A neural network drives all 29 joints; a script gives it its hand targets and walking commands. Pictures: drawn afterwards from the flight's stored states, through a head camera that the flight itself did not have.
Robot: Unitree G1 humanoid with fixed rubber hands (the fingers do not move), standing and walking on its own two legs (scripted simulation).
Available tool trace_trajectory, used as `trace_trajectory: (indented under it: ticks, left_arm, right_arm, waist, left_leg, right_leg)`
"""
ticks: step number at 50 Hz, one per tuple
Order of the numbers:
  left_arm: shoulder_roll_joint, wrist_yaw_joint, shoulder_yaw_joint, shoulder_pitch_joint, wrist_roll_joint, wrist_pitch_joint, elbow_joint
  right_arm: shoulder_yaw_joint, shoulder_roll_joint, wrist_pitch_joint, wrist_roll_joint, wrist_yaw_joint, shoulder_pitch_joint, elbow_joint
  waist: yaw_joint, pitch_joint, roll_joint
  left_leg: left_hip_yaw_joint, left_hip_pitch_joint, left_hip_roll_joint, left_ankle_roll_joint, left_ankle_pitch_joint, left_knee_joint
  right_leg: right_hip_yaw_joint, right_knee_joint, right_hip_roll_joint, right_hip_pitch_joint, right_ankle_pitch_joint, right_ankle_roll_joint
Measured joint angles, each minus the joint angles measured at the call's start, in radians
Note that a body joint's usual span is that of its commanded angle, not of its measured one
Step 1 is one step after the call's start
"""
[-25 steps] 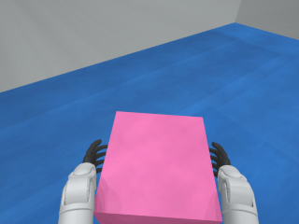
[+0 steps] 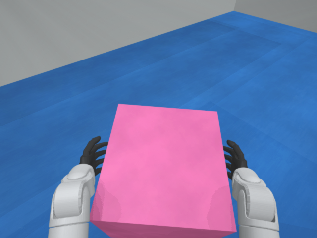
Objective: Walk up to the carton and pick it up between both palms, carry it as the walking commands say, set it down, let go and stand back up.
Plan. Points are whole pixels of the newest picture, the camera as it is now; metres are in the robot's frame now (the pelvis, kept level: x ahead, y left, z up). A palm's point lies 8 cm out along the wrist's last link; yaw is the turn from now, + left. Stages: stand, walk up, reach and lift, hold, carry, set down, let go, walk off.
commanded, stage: carry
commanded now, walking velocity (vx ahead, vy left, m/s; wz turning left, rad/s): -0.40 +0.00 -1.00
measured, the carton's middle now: (162, 176) +0.31 +0.02 -0.01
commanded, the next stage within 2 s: none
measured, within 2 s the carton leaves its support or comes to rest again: neither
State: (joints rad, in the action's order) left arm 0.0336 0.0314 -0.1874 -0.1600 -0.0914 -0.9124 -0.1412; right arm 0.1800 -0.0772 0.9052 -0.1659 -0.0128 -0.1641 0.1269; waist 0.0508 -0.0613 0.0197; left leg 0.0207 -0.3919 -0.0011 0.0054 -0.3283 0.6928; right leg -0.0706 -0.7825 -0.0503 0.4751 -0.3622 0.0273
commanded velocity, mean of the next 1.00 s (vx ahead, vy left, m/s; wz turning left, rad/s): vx -0.04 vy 0.00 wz -0.10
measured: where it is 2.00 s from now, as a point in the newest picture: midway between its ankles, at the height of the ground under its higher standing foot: outside the picture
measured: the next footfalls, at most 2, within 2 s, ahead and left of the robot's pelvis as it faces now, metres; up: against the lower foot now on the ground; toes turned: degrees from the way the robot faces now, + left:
left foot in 0.34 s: -0.07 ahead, +0.12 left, +0.00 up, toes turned -5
right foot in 0.62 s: -0.14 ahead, -0.12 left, +0.00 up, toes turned -19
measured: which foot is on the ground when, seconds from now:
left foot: down 0.00-0.06, up 0.08-0.32, down 0.34-1.00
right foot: down 0.00-0.36, up 0.38-0.60, down 0.62-1.00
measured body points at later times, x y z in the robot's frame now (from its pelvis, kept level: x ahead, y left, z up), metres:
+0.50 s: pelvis -0.12 +0.02 +0.02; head -0.14 +0.04 +0.47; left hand +0.17 +0.14 +0.10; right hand +0.09 -0.21 +0.10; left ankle -0.11 +0.12 -0.72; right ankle -0.11 -0.10 -0.66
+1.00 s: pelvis -0.20 +0.03 +0.01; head -0.24 +0.04 +0.46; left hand +0.09 +0.13 +0.10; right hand +0.00 -0.22 +0.09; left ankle -0.11 +0.13 -0.72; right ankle -0.18 -0.10 -0.72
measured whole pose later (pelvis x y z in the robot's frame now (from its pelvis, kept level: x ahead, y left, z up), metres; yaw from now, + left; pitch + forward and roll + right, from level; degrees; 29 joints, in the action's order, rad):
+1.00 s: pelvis -0.20 +0.03 +0.01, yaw -14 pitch +2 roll +0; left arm 0.11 0.00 -0.18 -0.06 -0.12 -1.17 -0.36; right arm 0.16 -0.04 1.16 -0.08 -0.01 -0.08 0.29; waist -0.02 -0.15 0.02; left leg 0.13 -0.39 -0.06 0.00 -0.16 0.53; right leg 0.08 -0.56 0.05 0.38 -0.21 0.00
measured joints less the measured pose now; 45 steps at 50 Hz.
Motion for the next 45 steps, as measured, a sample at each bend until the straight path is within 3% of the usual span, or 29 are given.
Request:
trace_trajectory:
  ticks: [2,4,6,9,15,17,18,19,21,23,25,29,32,36,40,45]
  left_arm:
    - [-0.007,-0.012,0.0,0.008,0.033,-0.055,-0.054]
    - [0.003,-0.021,-0.001,0.011,0.051,-0.101,-0.105]
    - [0.031,-0.033,0.002,0.019,0.046,-0.134,-0.138]
    - [0.066,-0.037,0.004,0.05,0.021,-0.174,-0.204]
    - [0.094,-0.037,0.014,0.082,-0.012,-0.224,-0.316]
    - [0.093,-0.036,0.015,0.087,-0.019,-0.23,-0.328]
    - [0.087,-0.034,0.012,0.087,-0.02,-0.232,-0.328]
    - [0.082,-0.032,0.007,0.092,-0.019,-0.233,-0.319]
    - [0.075,-0.029,0.003,0.112,-0.015,-0.238,-0.3]
    - [0.069,-0.028,0.003,0.122,-0.008,-0.245,-0.285]
    - [0.063,-0.016,0.002,0.119,0.001,-0.246,-0.271]
    - [0.035,-0.015,-0.002,0.091,0.012,-0.251,-0.243]
    - [0.031,-0.016,-0.005,0.063,0.016,-0.248,-0.205]
    - [0.074,-0.031,0.007,0.066,-0.013,-0.239,-0.168]
    - [0.093,-0.033,0.011,0.085,-0.027,-0.243,-0.203]
    - [0.089,-0.032,0.008,0.101,-0.033,-0.256,-0.226]
  right_arm:
    - [-0.013,0.003,0.058,0.019,0.016,0.017,0.067]
    - [-0.017,0.015,0.109,0.037,0.023,0.032,0.133]
    - [-0.009,0.03,0.147,0.059,0.025,0.046,0.173]
    - [0.006,0.037,0.181,0.092,0.02,0.066,0.21]
    - [0.013,0.041,0.201,0.138,0.008,0.092,0.272]
    - [0.008,0.044,0.207,0.142,0.011,0.084,0.27]
    - [0.008,0.037,0.209,0.14,0.012,0.077,0.261]
    - [0.004,0.032,0.212,0.134,0.013,0.075,0.249]
    - [-0.008,0.023,0.222,0.121,0.018,0.091,0.233]
    - [-0.012,0.014,0.226,0.112,0.02,0.111,0.228]
    - [-0.012,0.01,0.229,0.104,0.02,0.116,0.226]
    - [-0.015,-0.001,0.24,0.081,0.021,0.088,0.207]
    - [-0.009,0.0,0.244,0.064,0.019,0.068,0.19]
    - [-0.001,0.034,0.248,0.072,0.01,0.086,0.167]
    - [-0.003,0.046,0.246,0.084,0.004,0.095,0.182]
    - [-0.014,0.044,0.248,0.087,0.003,0.092,0.172]
  waist:
    - [0.007,0.004,-0.014]
    - [0.007,0.013,-0.032]
    - [-0.017,0.029,-0.021]
    - [-0.063,0.054,0.0]
    - [-0.116,0.021,0.031]
    - [-0.114,-0.004,0.032]
    - [-0.112,-0.01,0.047]
    - [-0.111,-0.017,0.049]
    - [-0.093,-0.036,0.023]
    - [-0.071,-0.047,0.004]
    - [-0.051,-0.061,-0.008]
    - [-0.028,-0.098,-0.019]
    - [-0.016,-0.116,-0.026]
    - [-0.036,-0.101,-0.046]
    - [-0.071,-0.074,-0.043]
    - [-0.083,-0.074,-0.019]
  left_leg:
    - [0.029,-0.031,-0.032,-0.01,-0.014,0.043]
    - [0.04,-0.08,-0.062,-0.017,-0.052,0.119]
    - [0.012,-0.137,-0.037,-0.026,-0.179,0.249]
    - [0.005,-0.163,-0.018,-0.032,-0.162,0.345]
    - [0.029,-0.019,0.024,-0.008,-0.154,0.101]
    - [0.058,0.083,0.03,0.015,-0.133,-0.085]
    - [0.073,0.104,0.038,0.024,-0.06,-0.147]
    - [0.08,0.1,0.033,0.027,-0.007,-0.156]
    - [0.083,0.095,0.001,0.025,0.021,-0.148]
    - [0.081,0.105,-0.029,0.017,0.032,-0.162]
    - [0.079,0.104,-0.05,0.01,0.046,-0.173]
    - [0.083,0.055,-0.077,-0.001,0.058,-0.148]
    - [0.091,0.0,-0.094,-0.016,0.045,-0.084]
    - [0.081,-0.011,-0.096,-0.032,0.003,-0.075]
    - [0.094,-0.002,-0.087,-0.019,0.12,-0.116]
    - [0.107,0.005,-0.072,-0.008,0.14,-0.142]
  right_leg:
    - [0.031,0.012,0.018,0.003,-0.013,0.015]
    - [0.04,0.032,0.005,0.029,0.101,0.005]
    - [0.024,0.038,0.002,0.053,0.116,0.003]
    - [-0.006,0.118,0.0,0.051,0.179,-0.003]
    - [-0.056,0.268,0.012,0.066,0.318,-0.02]
    - [-0.06,0.307,0.013,0.077,0.359,-0.034]
    - [-0.061,0.308,0.024,0.084,0.36,-0.04]
    - [-0.046,0.273,0.028,0.098,0.267,-0.046]
    - [0.03,0.072,0.026,0.142,0.069,-0.05]
    - [0.08,-0.133,0.033,0.157,0.016,-0.048]
    - [0.108,-0.201,0.048,0.123,0.013,-0.049]
    - [0.138,0.01,0.064,-0.033,-0.034,-0.044]
    - [0.157,0.266,0.066,-0.151,0.119,-0.024]
    - [0.159,0.231,0.062,-0.125,0.108,-0.01]
    - [0.155,0.204,0.076,-0.107,0.111,-0.013]
    - [0.15,0.204,0.094,-0.098,0.132,-0.019]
